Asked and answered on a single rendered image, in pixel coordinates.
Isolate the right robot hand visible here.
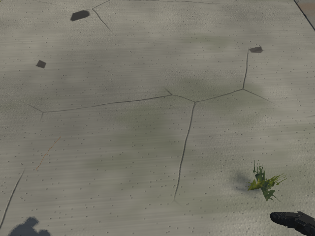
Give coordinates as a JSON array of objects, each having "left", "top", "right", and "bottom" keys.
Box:
[{"left": 270, "top": 211, "right": 315, "bottom": 236}]

